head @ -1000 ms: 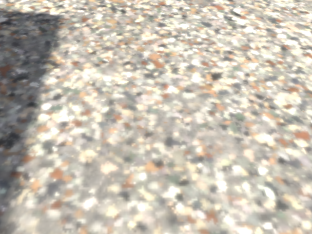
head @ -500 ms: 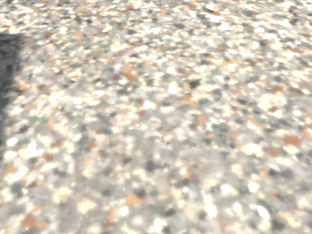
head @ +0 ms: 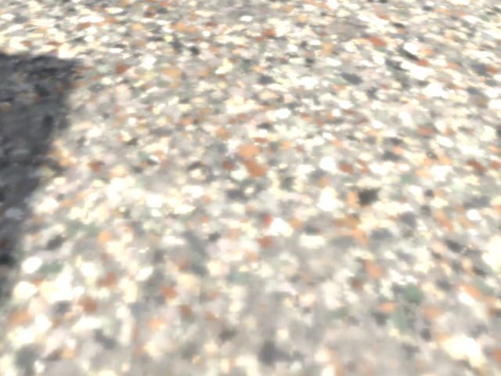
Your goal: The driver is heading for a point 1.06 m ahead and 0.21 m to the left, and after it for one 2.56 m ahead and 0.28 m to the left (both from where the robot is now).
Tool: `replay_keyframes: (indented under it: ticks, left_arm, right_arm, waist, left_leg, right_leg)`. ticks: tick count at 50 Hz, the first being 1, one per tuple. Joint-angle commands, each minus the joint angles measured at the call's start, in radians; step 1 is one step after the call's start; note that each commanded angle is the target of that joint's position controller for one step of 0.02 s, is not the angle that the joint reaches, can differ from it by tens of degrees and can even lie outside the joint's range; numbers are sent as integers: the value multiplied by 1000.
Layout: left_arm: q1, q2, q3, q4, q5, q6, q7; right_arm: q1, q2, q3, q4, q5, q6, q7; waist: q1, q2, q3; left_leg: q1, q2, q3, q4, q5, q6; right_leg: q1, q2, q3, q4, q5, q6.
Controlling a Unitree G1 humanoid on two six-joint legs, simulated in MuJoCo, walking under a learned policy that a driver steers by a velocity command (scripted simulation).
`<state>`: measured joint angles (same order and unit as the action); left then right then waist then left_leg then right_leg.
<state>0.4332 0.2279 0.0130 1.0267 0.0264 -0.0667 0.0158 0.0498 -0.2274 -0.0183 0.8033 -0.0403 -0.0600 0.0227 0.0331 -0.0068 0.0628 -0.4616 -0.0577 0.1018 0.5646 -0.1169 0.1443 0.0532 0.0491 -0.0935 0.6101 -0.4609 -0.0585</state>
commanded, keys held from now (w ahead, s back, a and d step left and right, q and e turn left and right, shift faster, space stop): w+q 0.50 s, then w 0.50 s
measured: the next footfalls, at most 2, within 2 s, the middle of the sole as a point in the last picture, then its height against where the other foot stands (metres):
right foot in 0.50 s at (291, 366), level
left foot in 1.00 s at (186, 307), level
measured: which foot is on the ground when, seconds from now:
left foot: down 0.00-0.52, up 0.54-0.98, down 1.00-1.00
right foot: up 0.00-0.48, down 0.50-1.00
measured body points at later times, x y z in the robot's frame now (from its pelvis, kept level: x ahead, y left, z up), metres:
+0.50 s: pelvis +0.28 -0.01 +0.01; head +0.32 +0.01 +0.46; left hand +0.47 +0.26 -0.07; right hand +0.29 -0.29 -0.11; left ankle +0.11 +0.05 -0.72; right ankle +0.43 -0.08 -0.71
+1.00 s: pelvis +0.52 +0.08 +0.01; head +0.55 +0.10 +0.46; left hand +0.36 +0.28 -0.13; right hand +0.82 -0.02 -0.07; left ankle +0.58 +0.20 -0.72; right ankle +0.44 -0.08 -0.72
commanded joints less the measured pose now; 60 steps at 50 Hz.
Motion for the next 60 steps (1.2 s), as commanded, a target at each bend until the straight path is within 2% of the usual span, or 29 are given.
replay_keyframes:
  ticks: [1, 2, 4, 6, 9, 15, 20, 22, 24, 25, 26, 27, 28, 29, 30, 31, 33, 36, 42, 46, 48, 50, 51, 52, 53, 54, 56, 58, 60]
  left_arm:
    - [13, 143, 31, -101, 6, -24, -10]
    - [-78, 152, 33, -143, 0, -38, -15]
    - [-133, 137, 31, -158, 4, -40, -17]
    - [-116, 108, 25, -169, 21, -4, -19]
    - [-176, 89, 21, -203, 25, 23, -25]
    - [-428, 93, 17, -301, 14, 27, -33]
    - [-556, 102, 8, -366, 3, 13, -37]
    - [-524, 121, 11, -372, -1, 3, -35]
    - [-357, 162, 28, -326, -5, -9, -22]
    - [-222, 197, 42, -295, 2, -23, -9]
    - [-52, 270, 60, -286, 26, -29, 10]
    - [-68, 342, 79, -285, 37, -12, 11]
    - [-120, 254, 72, -287, 19, -1, 2]
    - [-177, 164, 52, -296, 8, -2, -5]
    - [-205, 122, 41, -288, 11, -6, -11]
    - [-199, 112, 37, -274, 11, -12, -11]
    - [-160, 115, 37, -237, 2, -30, -16]
    - [-111, 128, 42, -201, -11, -50, -24]
    - [-43, 136, 44, -149, -15, -40, -28]
    - [24, 169, 53, -109, -11, -29, -26]
    - [25, 179, 55, -95, -11, -19, -21]
    - [30, 157, 46, -89, -17, -11, -19]
    - [14, 114, 31, -132, -17, -13, -19]
    - [111, 43, 21, -148, -32, -9, -20]
    - [25, 154, 51, -136, -4, 2, -12]
    - [-32, 138, 52, -154, -7, -3, -21]
    - [-48, 102, 47, -143, -4, 6, -28]
    - [-28, 78, 44, -129, 9, 27, -40]
    - [-60, 70, 46, -134, 6, 39, -49]
  right_arm:
    - [380, -256, -88, 78, 37, 16, -8]
    - [283, -227, -82, 59, 42, 18, -8]
    - [226, -151, -66, 57, 33, 11, -9]
    - [228, -132, -58, 70, 37, -2, -13]
    - [273, -172, -71, 80, 41, -13, -15]
    - [399, -174, -76, 95, 41, -1, -19]
    - [462, -183, -80, 93, 23, 8, -32]
    - [431, -198, -85, 77, 19, 8, -41]
    - [364, -219, -90, 54, 19, 3, -38]
    - [345, -216, -89, 49, 31, -6, -27]
    - [354, -146, -70, 17, 43, -18, -20]
    - [482, -78, -57, -3, 66, -13, -21]
    - [481, -155, -63, 34, 29, 2, -31]
    - [413, -154, -65, 39, 18, 5, -24]
    - [361, -132, -60, 30, 15, 4, -17]
    - [332, -124, -59, 22, 8, 9, -10]
    - [326, -110, -55, 16, -1, 24, 4]
    - [257, -99, -49, -8, -3, 32, 14]
    - [-2, -57, -8, -90, 3, 21, 32]
    - [-67, -84, -6, -113, 9, 16, 21]
    - [-23, -97, -13, -101, 4, 10, 12]
    - [222, -141, -37, -12, -15, -8, -5]
    - [405, -222, -58, 15, -34, -15, -19]
    - [422, -304, -80, 25, -16, -3, -24]
    - [358, -236, -70, 18, 23, 6, -21]
    - [270, -179, -53, 8, 26, 3, -18]
    - [207, -114, -37, 12, 24, -12, -14]
    - [220, -100, -33, 33, 26, -27, -16]
    - [255, -116, -39, 58, 30, -41, -19]
  waist:
    - [-132, 113, -316]
    - [-97, 82, -154]
    - [-44, -18, -36]
    - [-1, 2, -43]
    - [-4, 22, -32]
    - [-94, 58, -14]
    - [-137, 80, -15]
    - [-106, 93, -20]
    - [-25, 94, -84]
    - [46, 40, -161]
    - [99, -67, -320]
    - [16, -300, -387]
    - [-10, -155, -278]
    - [-14, -46, -155]
    - [-20, -12, -91]
    - [-28, -50, -67]
    - [-43, -103, -68]
    - [-47, -91, -63]
    - [-4, -89, -10]
    - [10, -92, -3]
    - [-19, -89, -18]
    - [-119, -25, -151]
    - [-189, 98, -281]
    - [-135, 302, -348]
    - [-129, 118, -225]
    - [-90, 96, -113]
    - [-37, 81, -46]
    - [-10, 90, -50]
    - [-4, 73, -36]
  left_leg:
    - [775, 394, -862, -262, -147, 278]
    - [629, 370, -700, -288, -133, 245]
    - [401, 290, -534, -330, 70, 185]
    - [301, 230, -440, -349, 179, 155]
    - [246, 185, -390, -378, 182, 150]
    - [339, 146, -400, -357, 219, 76]
    - [465, 168, -456, -269, 351, 72]
    - [461, 180, -485, -226, 386, 49]
    - [392, 150, -482, -95, 512, 6]
    - [327, 90, -435, 85, 485, -18]
    - [215, 39, -351, 347, 215, -37]
    - [-75, -111, -239, 574, -437, -65]
    - [-160, -16, -240, 666, -387, -55]
    - [-150, 16, -236, 657, -285, -60]
    - [-131, 40, -227, 618, -233, -68]
    - [-114, 59, -220, 583, -217, -74]
    - [-81, 58, -209, 550, -207, -87]
    - [-140, 64, -199, 497, -163, -101]
    - [-95, 107, -71, 156, 29, -127]
    - [-27, 89, -39, 41, -1, -93]
    - [59, 60, -27, -17, -54, -63]
    - [399, 45, -42, -104, -43, -16]
    - [634, 293, -313, -134, -148, 40]
    - [783, 505, -741, -270, -190, 157]
    - [678, 448, -690, -288, -225, 137]
    - [556, 400, -552, -307, -160, 114]
    - [397, 310, -382, -364, 2, 64]
    - [342, 272, -305, -396, 102, 55]
    - [351, 270, -244, -426, 149, 56]
  right_leg:
    - [-699, 8, 142, 806, -2, 0]
    - [-753, -55, 161, 767, 92, -7]
    - [-673, -113, 153, 635, 161, 7]
    - [-581, -129, 148, 545, 155, 41]
    - [-601, -132, 114, 430, 208, 82]
    - [-699, -114, 102, 161, 440, 116]
    - [-704, -69, 105, 28, 415, 99]
    - [-607, -55, 121, -50, 374, 79]
    - [-341, -10, 109, -123, 307, 44]
    - [-138, -52, 139, -183, 334, 13]
    - [90, -286, 360, -202, 127, -39]
    - [254, -497, 814, -313, 77, -157]
    - [148, -470, 846, -326, -18, -166]
    - [15, -415, 683, -341, 26, -148]
    - [-77, -361, 550, -364, 160, -130]
    - [-123, -320, 459, -379, 262, -114]
    - [-158, -277, 356, -393, 440, -108]
    - [-143, -277, 289, -425, 528, -132]
    - [-184, -225, 150, -473, 577, -115]
    - [-111, -274, 160, -427, 649, -104]
    - [-73, -284, 150, -339, 787, -91]
    - [-152, -213, 77, -30, 861, -56]
    - [-337, -160, 30, 270, 523, -31]
    - [-639, 4, 23, 559, -80, -5]
    - [-724, -58, 126, 615, -33, -17]
    - [-729, -94, 133, 590, 60, -23]
    - [-641, -138, 123, 502, 140, -9]
    - [-579, -139, 108, 475, 174, 11]
    - [-622, -137, 111, 459, 222, 22]
Keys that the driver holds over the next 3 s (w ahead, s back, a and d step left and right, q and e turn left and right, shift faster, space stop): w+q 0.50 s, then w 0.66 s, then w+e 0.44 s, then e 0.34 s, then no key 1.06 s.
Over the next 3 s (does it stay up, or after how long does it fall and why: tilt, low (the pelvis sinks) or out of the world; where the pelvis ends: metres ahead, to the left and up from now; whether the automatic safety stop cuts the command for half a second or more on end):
stays up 1.03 0.23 0.03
